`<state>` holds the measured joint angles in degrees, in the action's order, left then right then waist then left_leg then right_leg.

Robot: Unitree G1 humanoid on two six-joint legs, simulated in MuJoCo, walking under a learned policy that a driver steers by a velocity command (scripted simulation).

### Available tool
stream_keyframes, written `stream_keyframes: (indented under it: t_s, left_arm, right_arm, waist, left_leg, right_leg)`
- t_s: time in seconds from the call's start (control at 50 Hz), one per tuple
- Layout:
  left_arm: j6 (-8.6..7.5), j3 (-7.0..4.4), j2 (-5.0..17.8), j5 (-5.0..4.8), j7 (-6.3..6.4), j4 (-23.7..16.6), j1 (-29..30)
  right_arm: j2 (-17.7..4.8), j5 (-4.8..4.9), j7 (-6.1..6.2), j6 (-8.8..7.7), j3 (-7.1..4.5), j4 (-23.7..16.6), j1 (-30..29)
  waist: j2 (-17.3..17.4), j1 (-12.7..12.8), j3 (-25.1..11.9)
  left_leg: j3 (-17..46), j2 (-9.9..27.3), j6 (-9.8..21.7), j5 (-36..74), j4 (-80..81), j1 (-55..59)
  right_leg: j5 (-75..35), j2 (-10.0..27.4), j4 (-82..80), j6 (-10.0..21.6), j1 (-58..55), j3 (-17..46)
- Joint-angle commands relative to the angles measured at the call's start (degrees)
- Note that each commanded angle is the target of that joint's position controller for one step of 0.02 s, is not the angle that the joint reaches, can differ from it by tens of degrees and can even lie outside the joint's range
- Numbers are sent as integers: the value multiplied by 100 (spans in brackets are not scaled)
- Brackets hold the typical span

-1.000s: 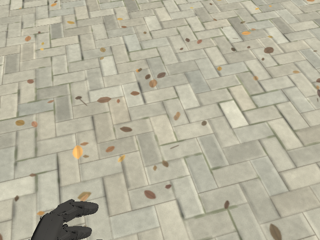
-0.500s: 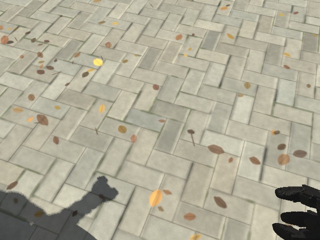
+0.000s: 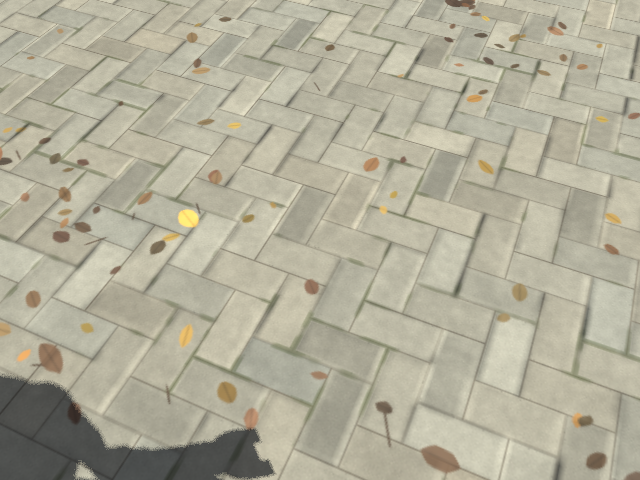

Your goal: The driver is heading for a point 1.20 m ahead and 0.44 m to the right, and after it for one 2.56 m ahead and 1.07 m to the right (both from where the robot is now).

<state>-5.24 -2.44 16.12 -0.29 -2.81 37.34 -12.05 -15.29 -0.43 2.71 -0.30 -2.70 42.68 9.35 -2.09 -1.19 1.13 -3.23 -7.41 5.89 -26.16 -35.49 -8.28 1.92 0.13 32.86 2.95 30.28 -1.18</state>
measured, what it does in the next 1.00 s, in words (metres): steps on the spot, turning right: left foot, then right foot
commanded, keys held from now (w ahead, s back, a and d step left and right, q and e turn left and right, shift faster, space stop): e+shift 0.50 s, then w+shift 0.06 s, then s+shift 0.40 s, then w+shift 0.04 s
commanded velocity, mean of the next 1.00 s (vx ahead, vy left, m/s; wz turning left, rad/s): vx -0.01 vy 0.00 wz -0.60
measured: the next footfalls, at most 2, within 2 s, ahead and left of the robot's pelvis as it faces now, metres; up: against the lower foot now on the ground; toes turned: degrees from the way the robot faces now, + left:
left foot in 0.44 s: +0.23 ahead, +0.10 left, +0.00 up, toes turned -36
right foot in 0.90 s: +0.07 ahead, -0.11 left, +0.00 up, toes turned -35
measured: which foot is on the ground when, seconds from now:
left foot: down 0.00-0.00, up 0.02-0.42, down 0.44-0.90, up 0.92-1.00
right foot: down 0.00-0.44, up 0.46-0.88, down 0.90-1.00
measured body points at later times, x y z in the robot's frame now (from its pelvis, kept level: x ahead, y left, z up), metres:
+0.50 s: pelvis +0.10 +0.03 +0.02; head +0.14 +0.03 +0.47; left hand +0.39 +0.22 -0.06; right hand +0.12 -0.30 -0.07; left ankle +0.20 +0.12 -0.72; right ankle +0.12 -0.08 -0.70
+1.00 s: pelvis +0.08 +0.02 +0.02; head +0.11 -0.02 +0.47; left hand +0.37 +0.12 -0.07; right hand -0.02 -0.27 -0.11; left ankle +0.15 +0.15 -0.65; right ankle +0.03 -0.08 -0.72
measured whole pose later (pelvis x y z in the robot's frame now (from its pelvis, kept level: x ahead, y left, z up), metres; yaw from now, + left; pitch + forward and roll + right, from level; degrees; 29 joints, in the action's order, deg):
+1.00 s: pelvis +0.08 +0.02 +0.02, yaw -38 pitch +2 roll +1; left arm 2.5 -2.0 14.8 1.6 0.1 36.9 -7.9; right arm -17.8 0.8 3.1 2.5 -4.3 47.4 10.1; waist 1.4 -1.1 4.4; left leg 3.1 -1.7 -2.6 -31.5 -59.6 -27.2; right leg 13.0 -0.6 29.5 1.2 18.3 2.9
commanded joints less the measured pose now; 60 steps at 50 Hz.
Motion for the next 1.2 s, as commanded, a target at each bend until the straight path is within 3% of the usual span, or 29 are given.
stream_keyframes:
  t_s: [0.02,0.04,0.06,0.08,0.1,0.16,0.28,0.36,0.42,0.44,0.46,0.48,0.5,0.52,0.56,0.62,0.72,0.84,0.88,0.9,0.92,0.94,0.96,0.98,1.02,1.04,1.06,1.1,1.2]
  left_arm:
    - [-50,-468,1495,113,104,-292,-1139]
    - [26,-447,1381,257,161,-512,-908]
    - [125,-435,1170,170,230,-717,-489]
    - [249,-368,942,42,302,-805,-263]
    - [352,-323,869,-38,348,-873,-127]
    - [540,-368,884,-26,417,-993,163]
    - [752,-546,1125,-67,568,-946,18]
    - [853,-582,1105,-58,546,-998,110]
    - [882,-596,1109,-109,517,-1069,295]
    - [882,-564,1031,-149,503,-1087,326]
    - [894,-482,764,-146,480,-1026,-38]
    - [851,-486,763,-222,437,-1191,22]
    - [760,-620,1278,-105,388,-1097,-21]
    - [763,-640,1392,-91,369,-930,-79]
    - [784,-504,1045,9,367,-794,-248]
    - [692,-336,704,-38,352,-926,320]
    - [665,-232,561,-36,413,-845,176]
    - [746,-222,523,-61,331,-505,-37]
    - [682,-235,551,-24,282,-404,-62]
    - [681,-330,971,16,294,-503,136]
    - [760,-445,1492,175,334,-580,230]
    - [746,-366,1225,314,325,-522,-155]
    - [719,-316,1088,368,306,-421,-83]
    - [682,-291,958,266,317,-385,317]
    - [587,-118,432,25,340,-215,623]
    - [571,-134,496,-54,363,-10,327]
    - [549,-158,599,-44,407,80,149]
    - [466,-208,741,-1,500,171,-35]
    - [307,-280,917,-162,476,119,216]
  right_arm:
    - [-305,-253,-27,0,-97,-648,180]
    - [-524,-97,-165,-46,-68,-606,560]
    - [-819,20,-225,-37,-115,-588,264]
    - [-765,-6,-220,13,-107,-671,-170]
    - [-648,-55,-198,66,-88,-730,-387]
    - [-447,7,-189,111,-90,-704,-373]
    - [-497,71,-88,11,-156,-505,-487]
    - [-573,114,-132,-121,-226,-480,-640]
    - [-724,131,-195,-228,-326,-360,-335]
    - [-831,118,-189,-236,-384,-284,-141]
    - [-1103,39,-159,-192,-445,-338,-136]
    - [-1391,-160,-153,-118,-475,-372,-284]
    - [-1050,-248,-138,-146,-422,-562,-554]
    - [-819,-154,-86,-138,-356,-634,-617]
    - [-856,101,-3,-130,-325,-609,-338]
    - [-712,-55,43,-63,-212,-601,-198]
    - [-1115,-14,-87,44,-321,-455,-116]
    - [-1044,194,13,194,-311,-139,31]
    - [-948,314,54,210,-290,49,300]
    - [-780,194,40,161,-263,105,666]
    - [-504,-29,30,80,-170,84,689]
    - [-774,-45,24,92,-244,95,319]
    - [-890,117,32,165,-314,166,249]
    - [-917,191,75,287,-353,296,422]
    - [-806,49,70,368,-351,389,620]
    - [-732,29,-15,281,-325,353,666]
    - [-741,86,-77,182,-309,241,439]
    - [-759,167,-121,6,-282,70,22]
    - [-583,152,-214,-261,-189,361,668]
  waist:
    - [-1488,177,-1311]
    - [-1423,179,-2260]
    - [-652,281,-2001]
    - [98,291,-1431]
    - [479,192,-1024]
    - [33,-29,-561]
    - [-589,194,-897]
    - [-828,324,-769]
    - [-894,167,-750]
    - [-712,75,-787]
    - [64,253,-1049]
    - [1859,393,-782]
    - [1625,383,-577]
    - [1158,351,-604]
    - [1038,197,-535]
    - [617,-58,135]
    - [1163,34,-548]
    - [1338,23,-716]
    - [1113,58,-596]
    - [215,-206,-703]
    - [-1436,-199,-740]
    - [-1207,364,-1228]
    - [-811,384,-1235]
    - [-463,153,-1206]
    - [-541,-67,-1068]
    - [-983,-11,-923]
    - [-1246,126,-673]
    - [-1096,263,-351]
    - [-834,-63,53]
  left_leg:
    - [126,-278,-699,-505,-3901,-2295]
    - [1190,-336,-788,-997,-4929,-3079]
    - [1442,6,-752,-553,-5058,-3225]
    - [1332,154,-756,-138,-4806,-3312]
    - [1283,282,-760,100,-4341,-3263]
    - [1050,292,-819,393,-2474,-2569]
    - [1226,179,-1011,890,-957,-2015]
    - [1302,152,-926,929,-193,-1644]
    - [1283,253,-754,1280,931,-888]
    - [1310,547,-631,1732,1530,-298]
    - [2064,1576,-214,1641,1731,467]
    - [3292,2520,561,2015,2052,301]
    - [3438,2780,781,2099,2045,33]
    - [2927,2497,576,1006,2046,82]
    - [2624,2116,250,-377,2154,421]
    - [1828,1845,491,1624,2069,33]
    - [1227,2082,831,6000,1260,411]
    - [1292,2218,729,6048,809,618]
    - [1107,1903,292,5076,566,236]
    - [736,1461,-170,3386,29,-484]
    - [95,628,-654,-20,-903,-1726]
    - [480,489,-897,-1584,-2674,-1876]
    - [873,403,-891,-1609,-3637,-1913]
    - [1008,516,-876,-1047,-3821,-1973]
    - [635,795,-1020,178,-3357,-2061]
    - [280,739,-1091,409,-3141,-2199]
    - [161,775,-1096,474,-2783,-2315]
    - [255,884,-949,374,-1881,-2203]
    - [7,800,-407,320,85,-566]
  right_leg:
    - [-4074,1451,-570,1423,-3251,2962]
    - [-2504,1933,-1099,2043,-4101,4574]
    - [-1107,1781,-1154,1781,-3731,4214]
    - [-193,1429,-1292,1448,-3045,3692]
    - [458,1171,-1464,1225,-2387,3388]
    - [1081,447,-1691,810,-1437,2778]
    - [1154,312,-1528,658,-1654,3024]
    - [1522,219,-1466,584,-1700,3423]
    - [1483,81,-1233,446,-1624,3705]
    - [1933,-140,-958,282,-1327,3574]
    - [3149,-572,13,40,-756,2983]
    - [3390,-1286,1504,-242,249,1523]
    - [3012,-755,2596,-482,540,1469]
    - [2429,-544,2941,-501,633,1261]
    - [1804,-392,3595,-557,1138,897]
    - [1886,-261,3425,-732,1098,611]
    - [2247,-163,2254,-941,-38,474]
    - [1680,-82,335,-685,-895,302]
    - [-107,-105,-1280,-394,-1598,261]
    - [-2485,610,-1146,-133,-2307,1042]
    - [-5265,1868,-750,785,-2673,2058]
    - [-5647,2452,-812,1651,-2482,2271]
    - [-4846,2225,-899,1656,-2198,2040]
    - [-2686,1641,-1057,1215,-2232,1661]
    - [1667,1013,-1494,623,-2090,1497]
    - [2974,941,-1855,641,-2135,1738]
    - [3504,1041,-2159,710,-2154,2008]
    - [3686,1271,-2416,749,-2143,2345]
    - [3205,1238,-2546,714,-1009,2116]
